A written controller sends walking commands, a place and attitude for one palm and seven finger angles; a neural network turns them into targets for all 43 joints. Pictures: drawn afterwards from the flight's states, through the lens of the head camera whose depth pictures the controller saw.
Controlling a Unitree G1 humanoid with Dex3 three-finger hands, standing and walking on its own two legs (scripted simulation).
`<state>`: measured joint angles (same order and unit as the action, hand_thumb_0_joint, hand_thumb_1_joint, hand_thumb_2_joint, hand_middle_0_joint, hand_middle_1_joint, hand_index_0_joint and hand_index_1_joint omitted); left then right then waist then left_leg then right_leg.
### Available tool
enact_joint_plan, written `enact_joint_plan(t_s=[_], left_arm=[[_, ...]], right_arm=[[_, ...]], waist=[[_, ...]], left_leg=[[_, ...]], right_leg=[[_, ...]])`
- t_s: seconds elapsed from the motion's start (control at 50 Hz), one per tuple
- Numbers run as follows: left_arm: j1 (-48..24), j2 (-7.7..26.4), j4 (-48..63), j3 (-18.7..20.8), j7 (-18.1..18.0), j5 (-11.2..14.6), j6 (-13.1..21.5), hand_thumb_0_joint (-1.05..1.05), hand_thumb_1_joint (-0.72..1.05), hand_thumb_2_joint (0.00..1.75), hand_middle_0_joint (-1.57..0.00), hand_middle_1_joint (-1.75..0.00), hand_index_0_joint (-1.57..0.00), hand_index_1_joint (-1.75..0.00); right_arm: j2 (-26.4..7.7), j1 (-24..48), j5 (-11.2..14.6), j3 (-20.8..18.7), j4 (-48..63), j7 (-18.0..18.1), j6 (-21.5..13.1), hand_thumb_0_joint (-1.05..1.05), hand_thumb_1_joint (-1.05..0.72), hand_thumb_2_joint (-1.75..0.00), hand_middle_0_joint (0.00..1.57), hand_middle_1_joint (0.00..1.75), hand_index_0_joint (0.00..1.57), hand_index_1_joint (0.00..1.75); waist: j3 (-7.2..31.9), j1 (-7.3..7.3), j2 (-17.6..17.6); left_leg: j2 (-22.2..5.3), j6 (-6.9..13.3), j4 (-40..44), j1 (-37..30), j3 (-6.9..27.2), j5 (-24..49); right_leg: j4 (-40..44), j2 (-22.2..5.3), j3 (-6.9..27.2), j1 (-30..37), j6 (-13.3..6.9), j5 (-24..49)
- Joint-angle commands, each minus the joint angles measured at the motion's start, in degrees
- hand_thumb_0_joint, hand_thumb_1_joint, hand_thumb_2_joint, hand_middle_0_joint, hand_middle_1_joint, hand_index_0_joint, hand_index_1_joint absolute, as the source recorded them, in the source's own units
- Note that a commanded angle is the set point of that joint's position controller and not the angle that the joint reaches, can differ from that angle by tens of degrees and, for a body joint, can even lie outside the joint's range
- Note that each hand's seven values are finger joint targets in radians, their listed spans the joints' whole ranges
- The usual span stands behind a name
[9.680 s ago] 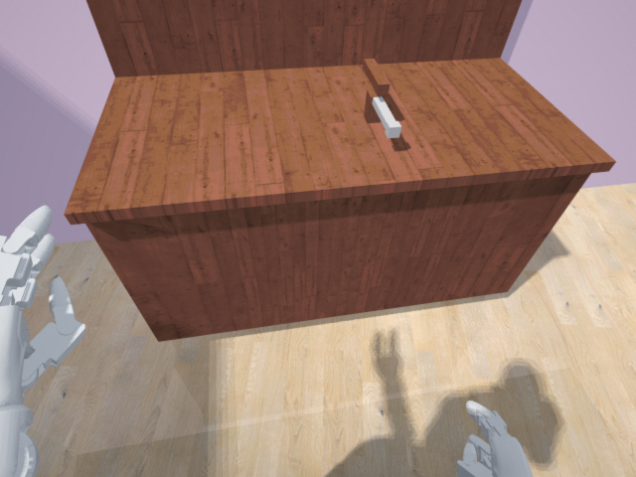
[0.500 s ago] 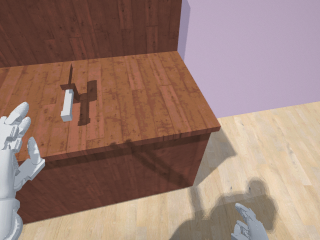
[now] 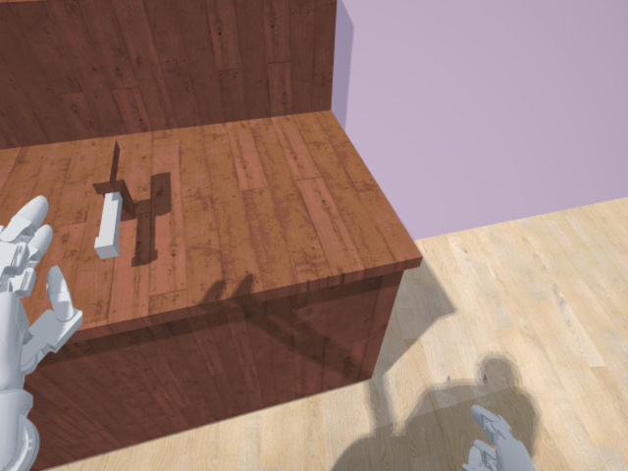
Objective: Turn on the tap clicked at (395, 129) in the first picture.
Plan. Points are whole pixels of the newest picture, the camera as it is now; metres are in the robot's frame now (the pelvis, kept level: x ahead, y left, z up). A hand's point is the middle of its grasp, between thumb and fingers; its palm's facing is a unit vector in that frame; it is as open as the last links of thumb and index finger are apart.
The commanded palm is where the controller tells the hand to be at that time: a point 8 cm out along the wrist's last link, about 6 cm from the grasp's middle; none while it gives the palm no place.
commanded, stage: shuffle to correct the standing spot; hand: left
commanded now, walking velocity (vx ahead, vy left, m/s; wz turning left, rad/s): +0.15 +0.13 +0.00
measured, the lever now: (107, 246) +0.44 +0.37 +0.00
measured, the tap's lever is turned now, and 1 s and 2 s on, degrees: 0 0 0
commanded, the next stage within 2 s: come to a stop and stand still in 0.58 s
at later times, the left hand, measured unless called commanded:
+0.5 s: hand (98, 257) +0.29 +0.25 +0.17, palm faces +0.36 -0.82 -0.44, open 7.4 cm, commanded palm +0.23 +0.30 +0.18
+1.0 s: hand (62, 214) +0.34 +0.32 +0.18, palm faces +0.38 -0.86 -0.34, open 7.4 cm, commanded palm +0.28 +0.35 +0.18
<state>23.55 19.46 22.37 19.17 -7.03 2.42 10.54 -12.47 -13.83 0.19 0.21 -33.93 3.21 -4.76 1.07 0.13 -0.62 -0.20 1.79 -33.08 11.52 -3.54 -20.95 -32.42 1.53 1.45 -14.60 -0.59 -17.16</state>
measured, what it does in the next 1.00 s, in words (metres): walks ahead: right foot, then left foot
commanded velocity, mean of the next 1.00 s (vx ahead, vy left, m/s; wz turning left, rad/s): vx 0.04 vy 0.05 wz -0.03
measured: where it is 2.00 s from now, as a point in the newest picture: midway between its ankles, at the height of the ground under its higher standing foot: outside the picture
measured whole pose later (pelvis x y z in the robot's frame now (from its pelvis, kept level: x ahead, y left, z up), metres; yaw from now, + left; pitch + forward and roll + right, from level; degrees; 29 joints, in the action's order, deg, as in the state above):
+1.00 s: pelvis +0.11 +0.08 +0.01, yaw -2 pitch -2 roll -1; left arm 23.2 20.0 28.1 20.1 -6.8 1.8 9.7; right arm -6.5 -11.6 0.4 3.5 -33.8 1.7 -7.6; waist -2.6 1.6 1.6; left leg -3.4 -1.1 -28.4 14.8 -2.5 -11.7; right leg -26.9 -1.2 -1.7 -11.6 1.1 -13.4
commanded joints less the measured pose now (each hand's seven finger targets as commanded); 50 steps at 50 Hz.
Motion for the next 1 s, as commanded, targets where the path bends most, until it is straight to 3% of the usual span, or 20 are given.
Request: enact_joint_plan(t_s=[0.0,0.06,0.1,0.14,0.2,0.26,0.32,0.34,0.36,0.38,0.4,0.42,0.46,0.54,0.62,0.7,0.74,0.84,0.92,0.98], left_arm=[[-3.09,12.74,12.88,8.64,-1.19,0.41,4.48,0.0,0.9,0.9,-0.2,-0.3,-0.2,-0.3],[-1.89,13.07,15.51,9.5,-1.21,0.46,5.03,0.0,0.9,0.9,-0.2,-0.3,-0.2,-0.3],[-1.24,13.06,17.45,10.14,-0.88,1.04,5.1,0.0,0.9,0.9,-0.2,-0.3,-0.2,-0.3],[-3.0,12.47,20.61,8.8,-0.91,0.77,5.43,0.0,0.9,0.9,-0.2,-0.3,-0.2,-0.3],[-4.05,11.81,19.66,7.91,-1.41,0.06,5.28,0.0,0.9,0.9,-0.2,-0.3,-0.2,-0.3],[-1.66,10.77,16.69,7.36,-1.38,-0.5,4.44,0.0,0.9,0.9,-0.2,-0.3,-0.2,-0.3],[0.46,12.07,14.87,9.5,-1.62,-0.01,4.12,0.0,0.9,0.9,-0.2,-0.3,-0.2,-0.3],[0.8,13.11,14.16,10.52,-1.71,-0.28,4.35,0.0,0.9,0.9,-0.2,-0.3,-0.2,-0.3],[-0.03,13.64,14.18,11.42,-1.19,0.52,4.97,0.0,0.9,0.9,-0.2,-0.3,-0.2,-0.3],[0.13,15.22,14.28,14.1,-0.96,1.21,5.97,0.0,0.9,0.9,-0.2,-0.3,-0.2,-0.3],[0.01,15.35,15.76,14.04,-0.13,1.36,6.13,0.0,0.9,0.9,-0.2,-0.3,-0.2,-0.3],[-0.39,13.53,16.86,11.72,0.42,1.11,6.37,0.0,0.9,0.9,-0.2,-0.3,-0.2,-0.3],[0.01,12.61,16.14,10.91,0.3,0.32,6.82,0.0,0.9,0.9,-0.2,-0.3,-0.2,-0.3],[-0.72,13.16,18.83,10.03,-1.12,0.25,6.46,0.0,0.9,0.9,-0.2,-0.3,-0.2,-0.3],[-1.07,12.22,18.18,9.06,-1.66,0.14,5.21,0.0,0.9,0.9,-0.2,-0.3,-0.2,-0.3],[-4.15,11.52,16.56,8.73,-1.32,0.12,4.79,0.0,0.9,0.9,-0.2,-0.3,-0.2,-0.3],[-5.75,10.42,14.36,8.19,-0.97,-0.29,4.32,0.0,0.9,0.9,-0.2,-0.3,-0.2,-0.3],[-4.9,9.28,18.79,5.98,-0.71,-0.83,4.15,0.0,0.9,0.9,-0.2,-0.3,-0.2,-0.3],[-4.88,9.94,18.52,6.32,-0.91,-0.52,2.77,0.0,0.9,0.9,-0.2,-0.3,-0.2,-0.3],[-4.24,10.24,17.03,6.91,-1.05,-0.2,1.74,0.0,0.9,0.9,-0.2,-0.3,-0.2,-0.3]], right_arm=[[-5.93,7.09,0.33,-2.88,9.45,-0.24,-2.49,0.0,-0.9,-0.9,0.2,0.3,0.2,0.3],[-5.59,6.48,0.64,-2.99,9.62,-0.97,-1.68,0.0,-0.9,-0.9,0.2,0.3,0.2,0.3],[-6.08,6.49,0.64,-2.82,9.44,-0.68,-1.3,0.0,-0.9,-0.9,0.2,0.3,0.2,0.3],[-5.77,4.87,0.29,-2.7,9.65,-0.73,-1.84,0.0,-0.9,-0.9,0.2,0.3,0.2,0.3],[-5.63,4.62,0.02,-3.13,8.8,-1.32,-3.51,0.0,-0.9,-0.9,0.2,0.3,0.2,0.3],[-5.88,5.22,0.13,-2.66,8.66,-1.14,-4.03,0.0,-0.9,-0.9,0.2,0.3,0.2,0.3],[-6.18,7.18,-0.15,-2.1,9.07,-0.83,-3.04,0.0,-0.9,-0.9,0.2,0.3,0.2,0.3],[-6.09,7.25,-0.03,-2.61,9.18,-0.98,-2.61,0.0,-0.9,-0.9,0.2,0.3,0.2,0.3],[-6.23,7.73,0.06,-3.68,10.23,-1.38,-2.88,0.0,-0.9,-0.9,0.2,0.3,0.2,0.3],[-7.19,6.04,-0.89,-3.46,9.39,-1.73,-2.46,0.0,-0.9,-0.9,0.2,0.3,0.2,0.3],[-7.42,4.88,-0.19,-4.12,8.61,-2.81,-1.19,0.0,-0.9,-0.9,0.2,0.3,0.2,0.3],[-6.9,5.94,0.06,-3.79,8.56,-3.42,-0.73,0.0,-0.9,-0.9,0.2,0.3,0.2,0.3],[-5.77,7.02,0.2,-2.66,7.58,-3.3,-0.44,0.0,-0.9,-0.9,0.2,0.3,0.2,0.3],[-4.48,7.19,-0.3,-2.36,7.46,-1.6,-2.32,0.0,-0.9,-0.9,0.2,0.3,0.2,0.3],[-4.57,6.82,-0.11,-2.96,7.99,-0.41,-4.25,0.0,-0.9,-0.9,0.2,0.3,0.2,0.3],[-7.01,6.69,1.53,-4.19,9.21,0.11,-4.53,0.0,-0.9,-0.9,0.2,0.3,0.2,0.3],[-5.65,7.27,1.27,-3.0,9.02,0.07,-4.57,0.0,-0.9,-0.9,0.2,0.3,0.2,0.3],[-5.18,6.61,0.65,-2.12,8.81,-0.42,-5.78,0.0,-0.9,-0.9,0.2,0.3,0.2,0.3],[-4.84,7.27,0.09,-1.65,8.6,-0.39,-5.71,0.0,-0.9,-0.9,0.2,0.3,0.2,0.3],[-4.38,7.01,0.06,-1.46,8.84,-0.2,-5.23,0.0,-0.9,-0.9,0.2,0.3,0.2,0.3]], waist=[[2.87,0.28,5.06],[4.75,0.08,5.72],[4.64,-1.24,-4.35],[4.1,-2.56,-17.03],[0.71,-1.93,-6.02],[-1.11,-0.74,-8.3],[5.26,1.52,-6.14],[8.93,2.32,3.65],[9.94,1.35,14.41],[6.61,0.57,7.38],[5.28,0.79,7.95],[1.81,0.43,6.78],[0.23,0.01,2.75],[3.29,0.97,5.85],[2.88,1.19,5.2],[2.55,0.71,-3.41],[0.16,0.56,-9.97],[3.05,0.64,-4.41],[4.35,0.8,-9.1],[5.06,0.98,-5.88]], left_leg=[[0.49,-0.62,-5.09,8.07,0.42,9.29],[0.24,-0.87,-3.14,7.61,0.91,8.55],[-2.59,0.35,4.4,-5.22,4.52,19.76],[-13.42,3.7,10.82,-21.76,19.66,42.54],[-14.32,7.83,10.56,-20.4,15.6,38.88],[-10.64,5.1,11.12,-9.08,6.93,36.81],[-7.16,2.31,-5.47,5.15,1.35,33.14],[-3.23,1.66,-21.73,16.12,-0.56,23.45],[3.23,0.14,-39.19,25.65,-1.22,-1.98],[0.56,-0.93,-45.25,26.09,7.11,-6.88],[0.01,-1.46,-47.45,26.04,8.71,-6.17],[-2.36,-1.7,-45.65,26.62,10.2,-2.61],[-4.93,-2.09,-38.7,23.3,8.76,1.46],[-2.82,-0.79,-13.04,7.88,0.11,5.09],[0.3,-0.47,2.43,-1.45,-3.01,5.28],[-8.81,2.97,9.45,-0.83,11.26,12.2],[-12.57,4.13,17.56,9.9,15.57,4.43],[-8.27,-0.45,13.55,5.68,8.02,12.05],[-8.77,-1.46,14.74,2.51,6.66,15.59],[-7.34,-1.99,12.79,2.52,4.47,13.98]], right_leg=[[5.66,-10.28,14.11,7.39,-7.09,15.51],[2.13,-13.05,14.87,10.27,-8.05,23.32],[-7.86,-5.98,6.36,-1.16,-3.75,21.0],[-26.54,0.46,-4.24,-23.5,0.41,-9.42],[-30.51,-2.5,-4.44,-29.0,-0.73,-10.28],[-15.25,-3.51,-8.51,-16.15,-0.94,-1.62],[2.23,-1.43,-10.52,12.83,-2.29,9.58],[4.23,-8.14,0.79,25.16,-6.14,15.79],[9.49,-21.88,25.01,25.45,-12.7,23.16],[14.91,-25.94,32.49,14.45,-13.04,10.89],[17.81,-25.71,33.99,9.94,-12.05,-2.62],[17.69,-24.97,28.86,5.37,-12.2,-6.26],[16.56,-21.38,17.01,-0.56,-10.73,3.22],[14.9,-17.6,6.02,-5.13,-7.75,4.22],[10.91,-15.25,4.59,-4.31,-4.57,-4.14],[-3.68,-5.35,-1.02,-4.8,0.04,0.49],[-8.98,-3.18,-3.7,1.19,1.14,-5.09],[4.85,-2.66,-2.0,7.23,0.31,9.24],[6.36,-2.19,-2.03,7.27,0.6,10.28],[10.12,-2.77,-0.63,8.48,0.49,13.44]])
